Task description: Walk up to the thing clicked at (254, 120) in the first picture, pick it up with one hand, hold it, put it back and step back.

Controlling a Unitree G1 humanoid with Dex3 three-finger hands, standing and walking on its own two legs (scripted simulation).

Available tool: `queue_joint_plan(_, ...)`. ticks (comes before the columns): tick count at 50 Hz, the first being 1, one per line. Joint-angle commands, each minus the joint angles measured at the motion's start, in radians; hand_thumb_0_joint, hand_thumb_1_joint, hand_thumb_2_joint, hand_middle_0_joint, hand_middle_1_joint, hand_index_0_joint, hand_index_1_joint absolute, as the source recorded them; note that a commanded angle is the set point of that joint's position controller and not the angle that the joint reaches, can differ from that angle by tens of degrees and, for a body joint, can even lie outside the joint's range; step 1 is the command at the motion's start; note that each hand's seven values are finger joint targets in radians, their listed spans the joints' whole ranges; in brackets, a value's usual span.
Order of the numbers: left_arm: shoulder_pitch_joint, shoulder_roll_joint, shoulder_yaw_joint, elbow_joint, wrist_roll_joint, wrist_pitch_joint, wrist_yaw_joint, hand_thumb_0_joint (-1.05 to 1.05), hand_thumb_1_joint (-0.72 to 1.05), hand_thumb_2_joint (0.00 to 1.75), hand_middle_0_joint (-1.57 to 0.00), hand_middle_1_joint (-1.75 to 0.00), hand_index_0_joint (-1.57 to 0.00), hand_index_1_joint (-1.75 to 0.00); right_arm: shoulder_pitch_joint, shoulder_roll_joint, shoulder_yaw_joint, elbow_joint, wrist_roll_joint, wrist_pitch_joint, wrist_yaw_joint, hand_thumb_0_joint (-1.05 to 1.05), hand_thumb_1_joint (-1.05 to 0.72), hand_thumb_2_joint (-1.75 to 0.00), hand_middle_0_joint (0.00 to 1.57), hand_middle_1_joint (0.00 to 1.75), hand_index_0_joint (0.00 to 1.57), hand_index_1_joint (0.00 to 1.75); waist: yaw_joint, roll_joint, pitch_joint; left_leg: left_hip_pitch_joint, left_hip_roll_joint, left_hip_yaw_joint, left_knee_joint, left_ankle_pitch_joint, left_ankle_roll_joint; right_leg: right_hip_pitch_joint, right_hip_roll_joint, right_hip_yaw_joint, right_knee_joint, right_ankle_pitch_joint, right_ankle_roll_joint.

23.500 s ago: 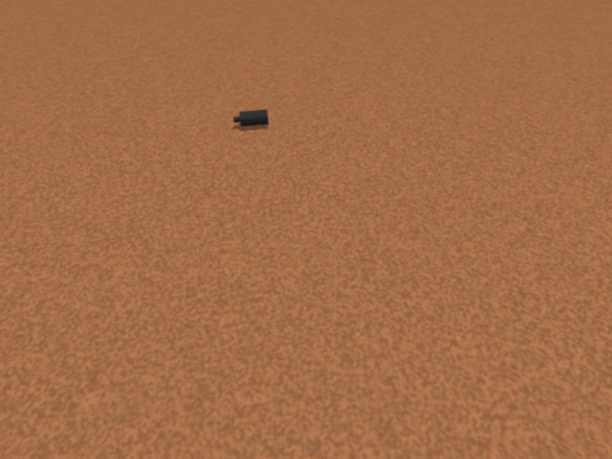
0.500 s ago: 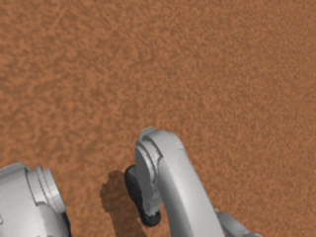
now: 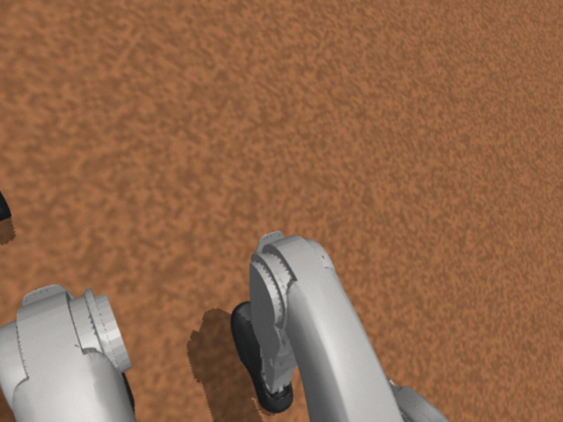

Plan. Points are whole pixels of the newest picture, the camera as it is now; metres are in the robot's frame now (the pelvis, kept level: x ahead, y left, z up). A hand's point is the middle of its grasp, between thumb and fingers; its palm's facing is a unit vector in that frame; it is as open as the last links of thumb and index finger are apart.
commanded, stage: settle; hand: left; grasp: from above
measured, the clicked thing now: out of the picture +0.41 +0.37 -0.26
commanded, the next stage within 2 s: lift in 0.56 s
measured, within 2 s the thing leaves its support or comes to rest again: neither
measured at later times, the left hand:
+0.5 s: hand out of the picture +0.41 +0.36 -0.14, palm faces -0.41 -0.18 -0.89, open 10.8 cm
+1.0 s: hand out of the picture +0.39 +0.36 -0.06, palm faces -0.42 -0.18 -0.89, open 10.8 cm
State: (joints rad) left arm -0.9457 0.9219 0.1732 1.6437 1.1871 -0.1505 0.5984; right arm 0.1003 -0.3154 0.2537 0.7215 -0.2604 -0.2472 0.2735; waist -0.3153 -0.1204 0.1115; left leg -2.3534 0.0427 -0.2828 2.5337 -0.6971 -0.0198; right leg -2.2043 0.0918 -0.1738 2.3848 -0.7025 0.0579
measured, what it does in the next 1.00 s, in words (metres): rises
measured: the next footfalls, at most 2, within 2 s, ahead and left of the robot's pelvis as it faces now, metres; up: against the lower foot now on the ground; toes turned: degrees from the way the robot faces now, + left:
none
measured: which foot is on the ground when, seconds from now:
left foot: down 0.00-1.00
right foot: down 0.00-1.00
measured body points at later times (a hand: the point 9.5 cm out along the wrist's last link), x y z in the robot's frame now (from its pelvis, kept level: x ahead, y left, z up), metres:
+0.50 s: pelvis +0.00 -0.01 +0.02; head +0.22 +0.09 +0.40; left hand +0.42 +0.36 -0.09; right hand +0.10 -0.26 -0.08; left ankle +0.07 +0.13 -0.27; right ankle +0.11 -0.12 -0.27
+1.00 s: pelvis +0.00 -0.01 +0.07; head +0.20 +0.07 +0.46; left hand +0.40 +0.37 -0.01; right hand +0.10 -0.26 -0.05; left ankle +0.07 +0.13 -0.27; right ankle +0.11 -0.12 -0.27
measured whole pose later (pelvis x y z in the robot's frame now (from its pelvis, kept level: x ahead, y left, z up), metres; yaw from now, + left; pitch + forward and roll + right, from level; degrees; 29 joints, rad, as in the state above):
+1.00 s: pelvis +0.00 -0.01 +0.07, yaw +8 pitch +34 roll -7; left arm -0.80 0.66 0.06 1.15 1.08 -0.06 0.19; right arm 0.19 -0.27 0.02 0.71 -0.07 0.00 0.14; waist -0.16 0.03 -0.12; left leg -2.21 0.04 -0.13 2.25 -0.64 -0.01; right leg -2.11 0.04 -0.06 2.20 -0.70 0.04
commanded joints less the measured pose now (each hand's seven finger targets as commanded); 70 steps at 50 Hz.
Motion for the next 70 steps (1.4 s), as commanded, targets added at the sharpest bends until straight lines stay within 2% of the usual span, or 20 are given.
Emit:
queue_joint_plan(1,-0.279,0.211,-0.02,-0.249,-0.012,0.005,0.022,0.0,0.62,0.78,-1.02,-0.68,-1.02,-0.68,0.15,-0.307,-0.122,-0.008,0.026,-0.005,-0.002,0.0,-0.9,-0.9,0.2,0.3,0.2,0.3,0.004,0.586,-0.706,0.544,0.024,0.143,-0.267,0.229,0.014,0.288,0.026,-0.087,-0.202,0.301,-0.084)
queue_joint_plan(4,-0.238,0.202,0.006,-0.301,-0.029,0.016,0.007,0.0,0.63,0.75,-1.01,-0.68,-1.02,-0.67,0.16,-0.301,-0.159,0.008,0.045,0.005,-0.003,0.0,-0.9,-0.9,0.2,0.3,0.2,0.3,0.048,0.617,-0.772,0.574,0.023,0.144,-0.291,0.228,0.008,0.27,0.022,-0.078,-0.199,0.287,-0.091)
queue_joint_plan(6,-0.228,0.148,-0.018,-0.299,-0.034,0.038,-0.011,0.0,0.64,0.75,-1.02,-0.68,-1.03,-0.67,0.178,-0.292,-0.174,0.012,0.057,0.015,0.001,0.0,-0.9,-0.9,0.2,0.3,0.2,0.3,0.048,0.593,-0.786,0.572,0.019,0.154,-0.29,0.238,0.012,0.268,0.023,-0.069,-0.208,0.296,-0.09)
queue_joint_plan(13,-0.237,0.056,-0.081,-0.265,-0.072,0.089,-0.121,0.0,0.58,0.73,-1.0,-0.67,-1.0,-0.67,0.2,-0.269,-0.207,0.003,0.1,0.057,-0.01,0.0,-0.91,-0.9,0.2,0.3,0.2,0.3,0.06,0.444,-0.729,0.473,0.006,0.167,-0.32,0.145,0.037,0.246,0.015,-0.036,-0.266,0.205,-0.088)
queue_joint_plan(22,-0.302,0.09,-0.073,-0.383,-0.067,0.053,-0.216,0.0,0.57,0.75,-0.99,-0.67,-0.99,-0.67,0.213,-0.245,-0.224,-0.025,0.128,0.114,-0.053,0.0,-0.9,-0.9,0.2,0.3,0.2,0.3,0.07,0.38,-0.779,0.491,-0.009,0.188,-0.331,0.166,0.043,0.294,0.0,-0.001,-0.298,0.199,-0.089)
queue_joint_plan(29,-0.306,0.119,-0.04,-0.464,-0.04,0.04,-0.224,0.0,0.6,0.78,-1.0,-0.69,-1.0,-0.69,0.225,-0.216,-0.235,-0.034,0.133,0.157,-0.085,0.0,-0.9,-0.9,0.2,0.3,0.2,0.3,0.107,0.458,-0.874,0.562,-0.016,0.211,-0.371,0.189,0.032,0.33,-0.005,0.023,-0.304,0.2,-0.1)
queue_joint_plan(31,-0.306,0.099,-0.049,-0.451,-0.04,0.047,-0.227,0.0,0.62,0.8,-1.01,-0.69,-1.01,-0.7,0.228,-0.22,-0.243,-0.029,0.136,0.165,-0.096,0.0,-0.9,-0.9,0.2,0.3,0.2,0.3,0.099,0.433,-0.853,0.565,-0.017,0.213,-0.379,0.176,0.036,0.297,-0.01,0.015,-0.32,0.199,-0.098)
queue_joint_plan(32,-0.308,0.095,-0.051,-0.439,-0.04,0.049,-0.226,0.0,0.67,0.75,-1.08,-0.71,-1.08,-0.7,0.232,-0.217,-0.243,-0.028,0.137,0.169,-0.099,0.0,-0.93,-0.91,0.2,0.3,0.2,0.3,0.095,0.432,-0.834,0.552,-0.019,0.214,-0.387,0.162,0.036,0.296,-0.01,0.02,-0.325,0.183,-0.1)
queue_joint_plan(33,-0.311,0.086,-0.056,-0.445,-0.043,0.052,-0.229,0.0,0.59,0.76,-1.0,-0.63,-1.0,-0.63,0.236,-0.218,-0.247,-0.024,0.137,0.171,-0.104,0.0,-0.88,-0.89,0.2,0.3,0.2,0.3,0.095,0.432,-0.827,0.561,-0.019,0.217,-0.393,0.155,0.037,0.289,-0.013,0.017,-0.333,0.182,-0.098)
queue_joint_plan(34,-0.298,0.088,-0.049,-0.446,-0.047,0.057,-0.232,0.0,0.66,0.73,-1.08,-0.68,-1.08,-0.67,0.237,-0.219,-0.251,-0.023,0.14,0.173,-0.108,0.0,-0.93,-0.91,0.2,0.3,0.2,0.3,0.106,0.43,-0.828,0.567,-0.02,0.219,-0.403,0.154,0.037,0.288,-0.016,0.015,-0.338,0.184,-0.097)
queue_joint_plan(35,-0.295,0.095,-0.051,-0.455,-0.052,0.06,-0.239,0.0,0.58,0.75,-1.0,-0.63,-1.0,-0.63,0.238,-0.211,-0.253,-0.024,0.142,0.177,-0.109,0.0,-0.88,-0.89,0.2,0.3,0.2,0.3,0.114,0.439,-0.844,0.569,-0.018,0.221,-0.409,0.156,0.036,0.308,-0.012,0.031,-0.345,0.167,-0.102)
queue_joint_plan(37,-0.293,0.085,-0.048,-0.506,-0.062,0.07,-0.252,0.0,0.7,0.76,-1.07,-0.68,-1.07,-0.67,0.247,-0.212,-0.263,-0.027,0.149,0.184,-0.115,0.0,-0.91,-0.9,0.2,0.3,0.2,0.3,0.128,0.447,-0.898,0.605,-0.023,0.228,-0.43,0.169,0.037,0.326,-0.019,0.025,-0.354,0.191,-0.1)
queue_joint_plan(43,-0.227,0.077,-0.051,-0.616,-0.096,0.09,-0.341,0.0,0.71,0.76,-1.07,-0.68,-1.08,-0.67,0.264,-0.2,-0.305,-0.038,0.182,0.212,-0.134,0.0,-0.91,-0.9,0.2,0.3,0.2,0.3,0.167,0.429,-0.969,0.684,-0.025,0.234,-0.503,0.198,0.04,0.384,-0.028,0.041,-0.399,0.218,-0.101)
queue_joint_plan(51,-0.121,0.005,-0.081,-0.753,-0.131,0.086,-0.415,0.0,0.64,0.76,-1.0,-0.69,-1.02,-0.68,0.263,-0.171,-0.324,-0.063,0.21,0.246,-0.171,0.0,-0.9,-0.9,0.2,0.3,0.2,0.3,0.179,0.338,-0.925,0.715,-0.029,0.242,-0.58,0.19,0.053,0.464,-0.032,0.07,-0.519,0.204,-0.092)
queue_joint_plan(58,-0.016,-0.023,-0.089,-0.937,-0.178,0.105,-0.452,0.0,0.62,0.75,-0.97,-0.71,-0.99,-0.69,0.226,-0.162,-0.342,-0.109,0.235,0.259,-0.204,0.0,-0.9,-0.9,0.2,0.3,0.2,0.3,0.219,0.339,-0.945,0.85,-0.024,0.214,-0.734,0.129,0.046,0.54,-0.036,0.078,-0.618,0.145,-0.093)
queue_joint_plan(61,-0.006,-0.045,-0.11,-1.009,-0.189,0.124,-0.458,0.0,0.6,0.76,-0.96,-0.7,-0.98,-0.68,0.198,-0.152,-0.344,-0.12,0.244,0.265,-0.224,0.0,-0.89,-0.9,0.2,0.3,0.2,0.3,0.206,0.346,-0.905,0.915,-0.018,0.195,-0.816,0.082,0.041,0.572,-0.036,0.079,-0.669,0.121,-0.089)
queue_joint_plan(62,0.005,-0.039,-0.096,-1.029,-0.193,0.133,-0.459,0.0,0.6,0.76,-0.96,-0.69,-0.98,-0.67,0.194,-0.153,-0.346,-0.121,0.25,0.268,-0.229,0.0,-0.89,-0.9,0.2,0.3,0.2,0.3,0.211,0.349,-0.906,0.944,-0.018,0.194,-0.842,0.085,0.041,0.597,-0.039,0.08,-0.688,0.13,-0.087)
queue_joint_plan(64,0.045,-0.062,-0.107,-1.064,-0.204,0.154,-0.463,0.0,0.61,0.79,-0.98,-0.7,-0.99,-0.69,0.171,-0.147,-0.347,-0.127,0.255,0.27,-0.242,0.0,-0.89,-0.9,0.2,0.3,0.2,0.3,0.218,0.358,-0.898,1.008,-0.016,0.179,-0.907,0.067,0.037,0.632,-0.04,0.082,-0.723,0.122,-0.085)
queue_joint_plan(67,0.078,-0.087,-0.124,-1.103,-0.215,0.181,-0.469,0.0,0.63,0.79,-0.98,-0.72,-0.99,-0.7,0.151,-0.137,-0.343,-0.127,0.263,0.273,-0.26,0.0,-0.89,-0.89,0.2,0.3,0.2,0.3,0.219,0.353,-0.894,1.108,-0.012,0.179,-0.987,0.089,0.032,0.713,-0.04,0.085,-0.797,0.144,-0.082)
queue_joint_plan(70,0.128,-0.12,-0.146,-1.13,-0.216,0.2,-0.481,0.0,0.61,0.8,-0.98,-0.69,-0.99,-0.68,0.148,-0.129,-0.337,-0.116,0.273,0.27,-0.273,0.0,-0.89,-0.9,0.2,0.3,0.2,0.3,0.221,0.355,-0.891,1.192,-0.015,0.19,-1.036,0.178,0.032,0.791,-0.048,0.093,-0.85,0.211,-0.08)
